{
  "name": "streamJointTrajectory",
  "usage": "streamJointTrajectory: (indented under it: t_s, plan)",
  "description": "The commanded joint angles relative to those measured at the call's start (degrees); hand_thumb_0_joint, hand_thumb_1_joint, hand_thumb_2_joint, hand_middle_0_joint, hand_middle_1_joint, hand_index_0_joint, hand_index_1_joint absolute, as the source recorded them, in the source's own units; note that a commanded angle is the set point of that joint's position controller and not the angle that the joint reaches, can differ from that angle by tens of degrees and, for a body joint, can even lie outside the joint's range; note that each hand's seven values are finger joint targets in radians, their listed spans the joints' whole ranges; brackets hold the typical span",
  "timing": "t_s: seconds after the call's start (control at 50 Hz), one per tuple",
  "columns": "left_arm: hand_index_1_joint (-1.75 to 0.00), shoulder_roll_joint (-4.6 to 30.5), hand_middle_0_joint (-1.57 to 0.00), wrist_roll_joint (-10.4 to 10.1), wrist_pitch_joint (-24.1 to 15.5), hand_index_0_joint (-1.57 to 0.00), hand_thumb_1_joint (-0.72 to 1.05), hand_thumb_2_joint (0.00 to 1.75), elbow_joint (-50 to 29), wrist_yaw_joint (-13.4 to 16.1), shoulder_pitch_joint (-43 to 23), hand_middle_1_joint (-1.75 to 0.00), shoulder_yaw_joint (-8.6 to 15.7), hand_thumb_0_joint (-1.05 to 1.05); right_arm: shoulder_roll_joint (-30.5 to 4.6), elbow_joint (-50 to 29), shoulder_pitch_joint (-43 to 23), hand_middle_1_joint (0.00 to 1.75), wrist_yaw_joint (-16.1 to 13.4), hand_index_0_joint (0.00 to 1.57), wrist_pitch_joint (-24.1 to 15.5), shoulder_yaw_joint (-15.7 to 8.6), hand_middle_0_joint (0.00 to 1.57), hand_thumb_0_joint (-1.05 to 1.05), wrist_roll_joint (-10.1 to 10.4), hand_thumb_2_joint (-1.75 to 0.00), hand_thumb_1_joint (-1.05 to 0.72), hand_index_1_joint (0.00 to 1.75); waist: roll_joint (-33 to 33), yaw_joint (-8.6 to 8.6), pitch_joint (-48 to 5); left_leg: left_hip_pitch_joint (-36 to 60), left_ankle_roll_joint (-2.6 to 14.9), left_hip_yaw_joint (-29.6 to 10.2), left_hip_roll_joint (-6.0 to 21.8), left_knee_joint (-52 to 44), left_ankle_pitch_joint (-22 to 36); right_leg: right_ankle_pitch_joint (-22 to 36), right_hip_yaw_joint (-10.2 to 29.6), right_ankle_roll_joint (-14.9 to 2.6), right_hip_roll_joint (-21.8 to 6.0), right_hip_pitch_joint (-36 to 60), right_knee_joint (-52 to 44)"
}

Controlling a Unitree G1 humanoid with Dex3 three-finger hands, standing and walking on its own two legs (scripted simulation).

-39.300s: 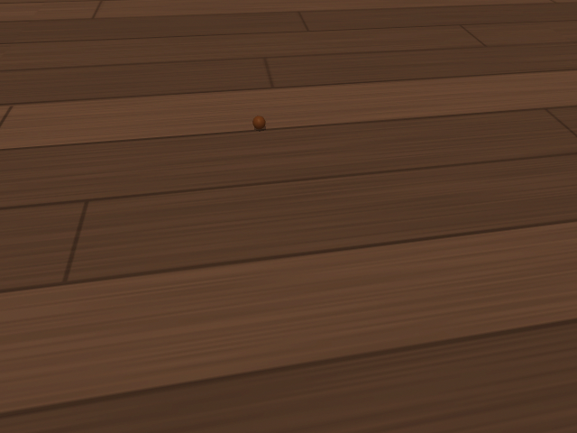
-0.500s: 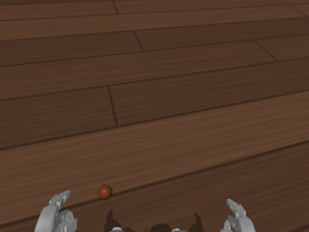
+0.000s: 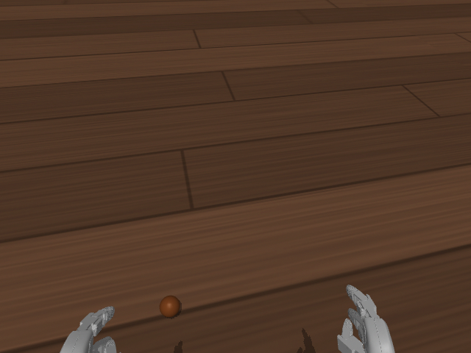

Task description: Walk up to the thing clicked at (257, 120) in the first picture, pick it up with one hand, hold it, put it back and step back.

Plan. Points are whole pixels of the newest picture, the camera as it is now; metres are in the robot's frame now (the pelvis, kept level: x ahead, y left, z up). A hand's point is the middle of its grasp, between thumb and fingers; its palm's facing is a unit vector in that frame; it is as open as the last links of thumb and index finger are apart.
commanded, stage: home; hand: left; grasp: from above
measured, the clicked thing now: (169, 306) +0.46 +0.21 -0.68
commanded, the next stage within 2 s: stand in 1.62 s
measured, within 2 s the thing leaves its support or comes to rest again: neither
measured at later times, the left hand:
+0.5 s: hand out of the picture +0.17 +0.17 -0.05, palm faces +0.03 -0.98 -0.19, open 7.4 cm
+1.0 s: hand out of the picture +0.17 +0.18 -0.05, palm faces +0.03 -0.98 -0.19, open 7.4 cm
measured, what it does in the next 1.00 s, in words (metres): stands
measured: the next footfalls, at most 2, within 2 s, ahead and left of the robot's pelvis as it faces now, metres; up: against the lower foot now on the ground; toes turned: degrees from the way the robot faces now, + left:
none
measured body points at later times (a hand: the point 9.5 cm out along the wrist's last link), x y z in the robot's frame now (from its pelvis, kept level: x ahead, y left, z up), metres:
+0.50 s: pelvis +0.00 +0.00 +0.00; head +0.02 +0.00 +0.45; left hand +0.16 +0.22 -0.03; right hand +0.16 -0.25 -0.06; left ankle +0.02 +0.12 -0.68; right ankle +0.00 -0.12 -0.68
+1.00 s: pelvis +0.00 +0.00 +0.00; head +0.02 +0.01 +0.45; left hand +0.16 +0.23 -0.03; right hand +0.16 -0.24 -0.06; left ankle +0.02 +0.12 -0.68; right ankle +0.00 -0.12 -0.68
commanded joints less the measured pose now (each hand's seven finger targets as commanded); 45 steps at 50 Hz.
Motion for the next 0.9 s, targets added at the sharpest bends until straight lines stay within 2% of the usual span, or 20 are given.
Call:
streamJointTrajectory:
  t_s: [0.0, 0.02, 0.08, 0.1, 0.2, 0.24, 0.36, 0.42, 0.44, 0.5, 0.6, 0.66, 0.68, 0.7, 0.72, 0.74, 0.78, 0.8, 0.84, 0.88]
  plan:
    - [-0.3, 6.6, -0.2, 0.46, -3.05, -0.2, 0.9, 0.9, -12.15, 0.51, -2.14, -0.3, 4.17, 0.0, -6.83, -8.68, -3.36, 0.3, -1.01, 0.2, -3.2, -3.31, 0.2, 0.0, 0.16, -0.9, -0.9, 0.3, 0.1, -0.15, -4.48, 6.76, 1.78, 1.93, -1.13, -8.98, 7.73, 8.27, -0.16, -0.05, 0.5, 0.36, -10.04]
    - [-0.3, 6.1, -0.2, 0.38, -2.96, -0.2, 0.9, 0.9, -11.32, 0.38, -1.54, -0.3, 3.36, 0.0, -6.73, -8.68, -3.42, 0.3, -1.01, 0.2, -3.15, -3.17, 0.2, 0.0, 0.23, -0.9, -0.9, 0.3, 0.22, -0.17, -4.09, 6.55, 1.8, 2.04, -1.2, -8.85, 7.98, 8.65, -0.03, 0.04, 0.47, 0.38, -10.18]
    - [-0.3, 6.77, -0.2, 0.45, -3.11, -0.2, 0.9, 0.9, -12.51, 0.66, -1.52, -0.3, 4.11, 0.0, -6.88, -8.51, -3.11, 0.3, -1.16, 0.2, -3.17, -3.48, 0.2, 0.0, 0.21, -0.9, -0.9, 0.3, -0.28, -0.21, -5.9, 7.32, 1.78, 2.07, -1.06, -8.16, 10.27, 10.98, -0.04, 0.08, 0.48, 1.0, -9.57]
    - [-0.3, 6.12, -0.2, 0.47, -2.92, -0.2, 0.9, 0.9, -11.19, 0.63, -0.64, -0.3, 3.54, 0.0, -6.7, -8.34, -3.1, 0.3, -1.18, 0.2, -3.16, -3.37, 0.2, 0.0, 0.21, -0.9, -0.9, 0.3, -0.57, -0.04, -5.39, 6.76, 1.82, 2.12, -1.21, -7.91, 10.57, 11.36, 0.08, 0.15, 0.41, 0.98, -9.64]
    - [-0.3, 6.38, -0.2, 0.45, -3.13, -0.2, 0.9, 0.9, -11.71, 0.46, -0.99, -0.3, 3.86, 0.0, -7.08, -8.21, -3.04, 0.3, -1.07, 0.2, -3.17, -3.7, 0.2, 0.0, 0.21, -0.9, -0.9, 0.3, 1.15, 0.01, -4.88, 7.19, 1.42, 1.46, -0.68, -9.51, 9.34, 9.39, -0.4, -0.39, 0.9, 0.55, -8.88]
    - [-0.3, 6.11, -0.2, 0.26, -3.08, -0.2, 0.9, 0.9, -11.57, 0.47, -0.55, -0.3, 3.52, 0.0, -6.91, -8.16, -2.93, 0.3, -1.12, 0.2, -3.11, -3.62, 0.2, 0.0, 0.33, -0.9, -0.9, 0.3, 0.61, 0.01, -5.23, 7.34, 1.47, 1.61, -0.68, -9.01, 10.85, 10.66, -0.43, -0.32, 0.88, 0.7, -8.74]
    - [-0.3, 6.05, -0.2, 0.07, -2.95, -0.2, 0.9, 0.9, -10.86, 0.26, -0.7, -0.3, 3.84, 0.0, -7.08, -8.29, -2.78, 0.3, -1.11, 0.2, -3.28, -3.78, 0.2, 0.0, 0.26, -0.9, -0.9, 0.3, -0.74, -0.17, -3.79, 6.08, 1.64, 1.95, -0.9, -8.54, 8.96, 9.58, 0.03, 0.11, 0.65, 0.07, -9.6]
    - [-0.3, 6.47, -0.2, 0.2, -2.94, -0.2, 0.9, 0.9, -11.19, 0.25, -0.62, -0.3, 4.1, 0.0, -7.02, -8.09, -2.86, 0.3, -1.17, 0.2, -3.23, -3.85, 0.2, 0.0, 0.27, -0.9, -0.9, 0.3, -0.29, -0.03, -4.87, 6.91, 1.59, 2.02, -0.75, -8.37, 10.33, 10.73, 0.01, 0.08, 0.74, 0.46, -9.32]
    - [-0.3, 6.17, -0.2, 0.19, -2.89, -0.2, 0.9, 0.9, -11.13, 0.2, -1.32, -0.3, 3.45, 0.0, -6.97, -8.24, -2.82, 0.3, -1.14, 0.2, -3.22, -3.77, 0.2, 0.0, 0.27, -0.9, -0.9, 0.3, -0.33, -0.54, -4.18, 6.66, 1.69, 2.12, -0.84, -8.17, 10.0, 10.76, 0.17, 0.2, 0.64, 0.02, -9.57]
    - [-0.3, 6.86, -0.2, 0.37, -3.06, -0.2, 0.9, 0.9, -12.22, 0.35, -1.34, -0.3, 4.26, 0.0, -7.03, -7.73, -2.58, 0.3, -1.18, 0.2, -3.23, -3.89, 0.2, 0.0, 0.18, -0.9, -0.9, 0.3, 0.91, -0.04, -4.8, 7.11, 1.56, 2.25, -0.76, -8.32, 10.23, 10.59, 0.22, -0.05, 0.67, 0.15, -9.17]
    - [-0.3, 5.95, -0.2, 0.33, -2.94, -0.2, 0.9, 0.9, -11.53, 0.36, -0.75, -0.3, 3.74, 0.0, -7.0, -7.93, -2.79, 0.3, -1.16, 0.2, -3.28, -3.99, 0.2, 0.0, 0.16, -0.9, -0.9, 0.3, 0.33, -0.32, -5.3, 7.38, 1.51, 1.88, -0.68, -8.16, 11.9, 12.09, 0.04, -0.14, 0.75, 0.6, -8.61]
    - [-0.3, 7.17, -0.2, 0.5, -3.17, -0.2, 0.9, 0.9, -12.79, 0.47, -0.94, -0.3, 4.17, 0.0, -6.98, -7.45, -2.01, 0.3, -1.11, 0.2, -2.98, -4.04, 0.2, 0.0, 0.05, -0.9, -0.9, 0.3, 0.81, -0.05, -5.44, 7.82, 1.44, 1.93, -0.67, -8.09, 12.93, 12.91, 0.01, -0.19, 0.84, 0.95, -8.39]
    - [-0.3, 4.92, -0.2, 0.48, -2.71, -0.2, 0.9, 0.9, -8.84, 0.21, 1.15, -0.3, 2.36, 0.0, -6.95, -7.77, -2.43, 0.3, -1.04, 0.2, -2.96, -3.87, 0.2, 0.0, 0.16, -0.9, -0.9, 0.3, 0.17, -0.6, -4.14, 7.32, 1.48, 1.82, -0.66, -8.12, 12.85, 12.86, -0.09, -0.18, 0.82, 0.59, -8.49]
    - [-0.3, 7.12, -0.2, 0.15, -3.28, -0.2, 0.9, 0.9, -14.0, 0.39, -2.42, -0.3, 4.02, 0.0, -7.01, -7.75, -2.37, 0.3, -1.0, 0.2, -2.94, -4.0, 0.2, 0.0, 0.16, -0.9, -0.9, 0.3, 0.33, -0.14, -5.2, 7.32, 1.53, 1.74, -0.68, -8.07, 12.81, 12.92, -0.1, -0.13, 0.78, 0.96, -8.54]
    - [-0.3, 6.82, -0.2, 0.42, -3.05, -0.2, 0.9, 0.9, -12.1, 0.51, -1.22, -0.3, 3.87, 0.0, -7.05, -7.43, -2.4, 0.3, -1.02, 0.2, -2.87, -3.99, 0.2, 0.0, 0.07, -0.9, -0.9, 0.3, 0.5, -0.09, -4.93, 7.24, 1.48, 1.71, -0.72, -8.33, 12.24, 12.35, -0.17, -0.16, 0.83, 0.7, -8.4]
    - [-0.3, 5.06, -0.2, 0.57, -2.61, -0.2, 0.9, 0.9, -9.21, 0.31, 0.53, -0.3, 2.46, 0.0, -6.83, -8.01, -2.69, 0.3, -0.98, 0.2, -2.85, -3.83, 0.2, 0.0, 0.12, -0.9, -0.9, 0.3, 0.24, -0.53, -3.67, 6.73, 1.47, 1.64, -0.66, -8.6, 11.25, 11.29, -0.22, -0.23, 0.86, -0.12, -8.58]
    - [-0.3, 6.54, -0.2, 0.3, -2.74, -0.2, 0.9, 0.9, -12.62, 0.35, -1.42, -0.3, 3.92, 0.0, -7.05, -8.3, -2.89, 0.3, -0.97, 0.2, -2.89, -3.99, 0.2, 0.0, 0.16, -0.9, -0.9, 0.3, 0.57, -0.1, -4.17, 6.6, 1.5, 1.69, -0.69, -8.8, 9.46, 9.67, -0.17, -0.16, 0.81, -0.14, -9.04]
    - [-0.3, 6.53, -0.2, 0.43, -2.8, -0.2, 0.9, 0.9, -12.02, 0.34, -1.12, -0.3, 3.79, 0.0, -7.04, -8.17, -3.04, 0.3, -1.01, 0.2, -2.94, -4.02, 0.2, 0.0, 0.23, -0.9, -0.9, 0.3, 0.33, -0.16, -3.7, 6.56, 1.47, 1.6, -0.55, -9.08, 8.97, 9.07, -0.38, -0.18, 0.89, -0.14, -8.93]
    - [-0.3, 7.2, -0.2, 0.43, -2.98, -0.2, 0.9, 0.9, -13.75, 0.45, -1.55, -0.3, 3.97, 0.0, -7.12, -7.8, -2.46, 0.3, -0.97, 0.2, -2.84, -4.07, 0.2, 0.0, 0.15, -0.9, -0.9, 0.3, 1.3, -0.06, -5.53, 7.49, 1.44, 1.61, -0.66, -8.77, 10.88, 10.79, -0.19, -0.35, 0.85, 0.4, -8.48]
    - [-0.3, 5.33, -0.2, 0.53, -2.44, -0.2, 0.9, 0.9, -10.67, 0.35, 0.28, -0.3, 2.52, 0.0, -6.86, -8.28, -2.6, 0.3, -1.04, 0.2, -2.89, -3.85, 0.2, 0.0, 0.23, -0.9, -0.9, 0.3, 0.32, -0.38, -3.87, 6.77, 1.48, 1.48, -0.52, -8.68, 10.8, 10.67, -0.28, -0.35, 0.89, -0.18, -8.42]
